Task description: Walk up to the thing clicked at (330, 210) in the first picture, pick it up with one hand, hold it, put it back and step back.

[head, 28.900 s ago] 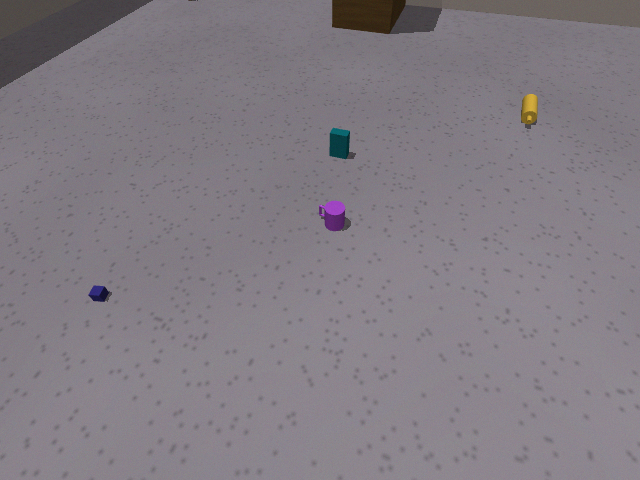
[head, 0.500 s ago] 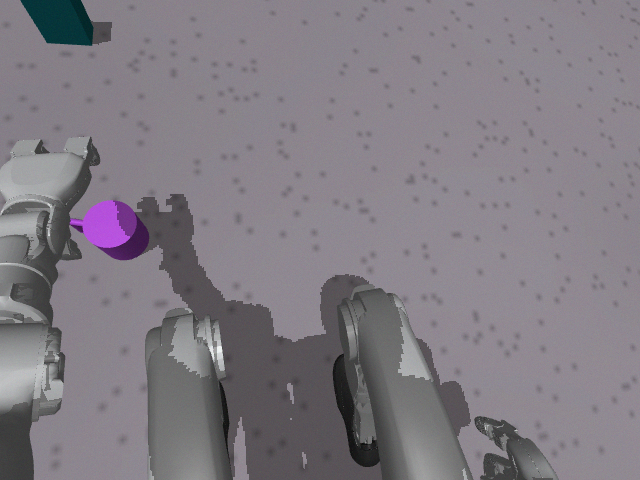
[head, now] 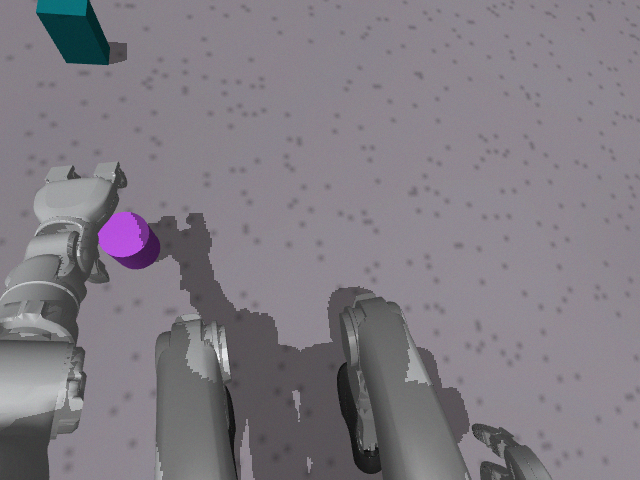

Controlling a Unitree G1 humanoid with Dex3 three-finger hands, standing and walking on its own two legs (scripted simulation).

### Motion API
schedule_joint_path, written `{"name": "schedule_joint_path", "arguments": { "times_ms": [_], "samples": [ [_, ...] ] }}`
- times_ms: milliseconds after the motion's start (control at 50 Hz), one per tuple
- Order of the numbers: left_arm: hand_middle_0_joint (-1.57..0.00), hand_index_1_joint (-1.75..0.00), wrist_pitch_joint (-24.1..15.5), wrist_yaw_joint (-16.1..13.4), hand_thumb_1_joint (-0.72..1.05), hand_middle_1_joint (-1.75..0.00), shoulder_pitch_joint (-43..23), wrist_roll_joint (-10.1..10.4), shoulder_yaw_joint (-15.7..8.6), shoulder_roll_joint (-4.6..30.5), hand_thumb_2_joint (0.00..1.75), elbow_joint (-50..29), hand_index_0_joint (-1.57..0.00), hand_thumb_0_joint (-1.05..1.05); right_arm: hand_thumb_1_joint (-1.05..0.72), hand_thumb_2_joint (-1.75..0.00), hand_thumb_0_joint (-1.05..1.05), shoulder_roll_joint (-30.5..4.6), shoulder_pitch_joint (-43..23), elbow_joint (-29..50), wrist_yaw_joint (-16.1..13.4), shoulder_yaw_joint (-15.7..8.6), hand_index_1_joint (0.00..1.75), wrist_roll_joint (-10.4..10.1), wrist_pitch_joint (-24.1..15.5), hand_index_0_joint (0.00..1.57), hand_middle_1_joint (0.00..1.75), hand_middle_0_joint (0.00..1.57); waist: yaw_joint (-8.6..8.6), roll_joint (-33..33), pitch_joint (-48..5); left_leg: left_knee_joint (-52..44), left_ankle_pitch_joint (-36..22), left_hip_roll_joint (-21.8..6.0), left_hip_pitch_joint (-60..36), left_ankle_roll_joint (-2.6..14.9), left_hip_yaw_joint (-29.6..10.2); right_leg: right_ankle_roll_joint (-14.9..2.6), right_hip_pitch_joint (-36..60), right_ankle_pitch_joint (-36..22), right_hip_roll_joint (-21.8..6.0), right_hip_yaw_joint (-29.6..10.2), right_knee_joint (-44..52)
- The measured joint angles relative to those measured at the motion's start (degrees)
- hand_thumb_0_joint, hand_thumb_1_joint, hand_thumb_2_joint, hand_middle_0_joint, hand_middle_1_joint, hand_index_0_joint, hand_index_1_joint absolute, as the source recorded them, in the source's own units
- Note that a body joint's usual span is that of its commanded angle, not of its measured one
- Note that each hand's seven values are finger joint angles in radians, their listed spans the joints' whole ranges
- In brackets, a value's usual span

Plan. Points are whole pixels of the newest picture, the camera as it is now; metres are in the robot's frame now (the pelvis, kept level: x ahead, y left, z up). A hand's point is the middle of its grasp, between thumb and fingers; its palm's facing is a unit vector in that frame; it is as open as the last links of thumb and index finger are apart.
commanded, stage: withdraw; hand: left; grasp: from above
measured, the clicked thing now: (122, 240) +0.50 +0.30 -0.38
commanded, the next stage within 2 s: none
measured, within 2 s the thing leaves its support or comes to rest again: neither
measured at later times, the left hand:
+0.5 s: hand (55, 193) +0.48 +0.30 -0.10, palm faces -0.43 -0.02 -0.90, open 13.5 cm
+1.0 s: hand (70, 219) +0.46 +0.30 -0.15, palm faces -0.39 -0.02 -0.92, open 13.6 cm
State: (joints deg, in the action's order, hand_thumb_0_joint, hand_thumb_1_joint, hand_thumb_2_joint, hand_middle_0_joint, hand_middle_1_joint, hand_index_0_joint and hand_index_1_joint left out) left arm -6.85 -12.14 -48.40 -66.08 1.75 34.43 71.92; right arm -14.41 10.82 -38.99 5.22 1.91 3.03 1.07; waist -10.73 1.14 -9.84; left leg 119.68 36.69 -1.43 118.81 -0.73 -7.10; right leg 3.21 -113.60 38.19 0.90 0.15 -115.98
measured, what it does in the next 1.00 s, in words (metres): stands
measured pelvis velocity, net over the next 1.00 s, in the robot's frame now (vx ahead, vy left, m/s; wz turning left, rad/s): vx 0.00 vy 0.00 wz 0.01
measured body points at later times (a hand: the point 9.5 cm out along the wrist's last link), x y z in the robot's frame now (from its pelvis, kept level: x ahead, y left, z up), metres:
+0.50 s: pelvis +0.00 +0.00 +0.00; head +0.20 +0.05 +0.40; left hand +0.50 +0.30 -0.05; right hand +0.07 -0.26 -0.12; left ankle +0.09 +0.13 -0.39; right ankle +0.10 -0.15 -0.39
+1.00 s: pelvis +0.00 +0.00 -0.03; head +0.22 +0.06 +0.36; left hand +0.48 +0.30 -0.10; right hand +0.07 -0.27 -0.14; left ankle +0.09 +0.13 -0.39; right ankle +0.10 -0.15 -0.39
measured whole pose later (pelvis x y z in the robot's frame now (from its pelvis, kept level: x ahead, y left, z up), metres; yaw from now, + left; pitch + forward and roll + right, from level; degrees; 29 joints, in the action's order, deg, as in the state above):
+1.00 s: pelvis +0.00 +0.00 -0.03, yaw +0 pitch +35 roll -7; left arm -6.8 -15.3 -51.6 -69.1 -2.3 39.4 69.7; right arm -13.9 9.4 -40.4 5.6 0.0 4.7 -0.2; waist -10.5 0.7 -7.0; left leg 124.3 36.4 -0.4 123.8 -1.6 -7.8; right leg 4.0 -118.4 38.6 0.6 0.2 -121.1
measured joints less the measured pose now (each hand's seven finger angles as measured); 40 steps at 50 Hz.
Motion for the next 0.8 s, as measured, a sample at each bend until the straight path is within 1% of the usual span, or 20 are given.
{"name": "schedule_joint_path", "arguments": {
  "times_ms": [60, 120, 200, 240, 300, 380, 480, 560, 600, 660, 700, 800],
  "samples": [
    [-0.08, -0.82, -1.47, -2.87, -0.5, -0.87, -0.48, -1.15, -1.92, 0.8, 0.77, 1.66, -0.11, 0.0, -0.89, -0.89, 0.0, -0.55, -0.7, -0.36, 0.18, -0.26, 0.3, 0.86, -1.3, 0.2, 0.3, 0.2, -0.41, -0.58, 0.68, 1.87, -0.23, 0.37, 1.97, -0.16, -0.31, 0.02, -1.75, 0.06, -0.09, 0.09, -1.92],
    [-0.08, -0.79, -2.06, -5.32, -0.51, -0.85, -0.63, -1.34, -3.8, 1.55, 0.73, 1.31, -0.11, 0.0, -0.89, -0.89, 0.0, -0.85, -1.18, -1.14, 0.32, -0.9, 0.3, 1.61, -2.42, 0.2, 0.3, 0.2, -0.41, -0.85, 1.43, 3.98, -0.46, 0.9, 4.19, -0.31, -0.58, 0.04, -3.66, 0.23, -0.29, 0.13, -4.1],
    [-0.12, -0.82, -1.11, -6.64, -0.47, -0.87, 0.33, -1.08, -4.88, 2.21, 0.77, -2.72, -0.14, 0.0, -0.9, -0.89, 0.0, -0.43, -1.34, -1.88, 0.21, -2.15, 0.3, 1.91, -2.72, 0.2, 0.3, 0.2, 0.17, -0.63, 2.11, 5.73, -0.64, 1.43, 5.94, -0.44, -0.71, 0.25, -5.09, 0.5, -0.55, 0.05, -5.98],
    [-0.13, -0.83, -0.12, -6.32, -0.44, -0.88, 0.44, -0.78, -4.62, 2.39, 0.79, -4.38, -0.16, 0.0, -0.9, -0.89, 0.0, 0.0, -1.29, -2.22, 0.06, -2.53, 0.3, 1.79, -2.53, 0.2, 0.3, 0.2, 0.63, -0.39, 2.0, 5.86, -0.6, 1.47, 6.04, -0.42, -0.68, 0.43, -5.18, 0.56, -0.57, -0.01, -6.13],
    [-0.15, -0.86, 1.64, -4.94, -0.42, -0.89, -0.55, -0.44, -3.49, 2.66, 0.83, -4.96, -0.17, 0.0, -0.9, -0.89, 0.0, 0.7, -1.15, -2.7, -0.22, -2.65, 0.3, 1.35, -1.99, 0.2, 0.3, 0.2, 1.11, 0.08, 1.33, 5.22, -0.41, 1.36, 5.28, -0.38, -0.56, 0.47, -4.52, 0.67, -0.59, -0.04, -5.5],
    [-0.16, -0.88, 3.44, -1.68, -0.4, -0.91, -2.77, -0.28, -1.42, 3.36, 0.86, -3.82, -0.17, 0.0, -0.9, -0.89, 0.0, 1.34, -0.96, -2.76, -0.6, -2.16, 0.3, 0.53, -0.98, 0.2, 0.3, 0.2, 1.05, 0.89, 0.29, 3.25, -0.1, 0.92, 3.27, -0.21, -0.37, 0.52, -2.75, 0.61, -0.45, -0.01, -3.4],
    [-0.16, -0.89, 3.85, 2.83, -0.39, -0.92, -5.19, 0.36, 0.12, 4.1, 0.87, -1.96, -0.18, 0.0, -0.9, -0.89, 0.0, 1.05, 0.21, -1.57, -0.76, -1.32, 0.3, -0.27, 0.07, 0.2, 0.3, 0.2, 0.58, 1.38, -0.4, 0.6, 0.27, 0.22, 0.59, -0.02, -0.04, 0.6, -0.46, 0.37, -0.14, -0.07, -0.58],
    [-0.16, -0.91, 3.13, 5.0, -0.4, -0.93, -5.28, 1.6, 0.42, 3.8, 0.89, -2.06, -0.17, 0.0, -0.9, -0.89, 0.0, 0.14, 1.4, -0.48, -0.69, -0.91, 0.3, -0.63, 0.55, 0.2, 0.3, 0.2, 0.25, 1.32, -0.16, -0.8, 0.4, -0.02, -0.82, 0.01, 0.05, 0.58, 0.85, 0.28, -0.08, -0.01, 0.92],
    [-0.15, -0.92, 2.62, 5.24, -0.4, -0.94, -4.44, 1.77, 0.39, 3.34, 0.89, -2.59, -0.16, 0.0, -0.91, -0.89, 0.0, -0.34, 1.9, -0.01, -0.62, -0.88, 0.3, -0.71, 0.8, 0.2, 0.3, 0.2, 0.13, 1.18, 0.04, -1.22, 0.42, -0.02, -1.17, -0.04, 0.07, 0.37, 1.17, 0.3, -0.12, 0.03, 1.31],
    [-0.14, -0.92, 1.61, 4.49, -0.41, -0.94, -2.73, 1.25, 0.16, 2.54, 0.9, -2.94, -0.15, 0.0, -0.91, -0.89, 0.0, -0.95, 2.24, 0.28, -0.47, -0.94, 0.3, -0.67, 1.03, 0.2, 0.3, 0.2, 0.01, 0.79, 0.33, -1.33, 0.46, 0.0, -1.18, -0.12, 0.11, 0.18, 1.12, 0.36, -0.16, 0.02, 1.33],
    [-0.14, -0.92, 0.62, 3.51, -0.42, -0.94, -1.61, 0.38, -0.32, 2.07, 0.9, -2.94, -0.15, 0.0, -0.91, -0.89, 0.0, -1.25, 2.18, 0.2, -0.33, -1.07, 0.3, -0.45, 0.96, 0.2, 0.3, 0.2, -0.01, 0.49, 0.43, -0.97, 0.47, 0.05, -0.67, -0.19, 0.07, 0.19, 0.6, 0.41, -0.17, 0.01, 0.9],
    [-0.14, -0.92, -1.57, -0.55, -0.41, -0.94, -0.39, -2.47, -2.13, 2.25, 0.9, -1.87, -0.16, 0.0, -0.91, -0.89, 0.0, -1.45, 0.95, -0.41, 0.13, -1.43, 0.3, 0.46, 0.22, 0.2, 0.3, 0.2, -0.12, -0.19, 1.32, 1.2, 0.33, 0.37, 1.59, -0.42, -0.25, 0.36, -1.56, 0.52, -0.18, 0.05, -1.41]
  ]
}}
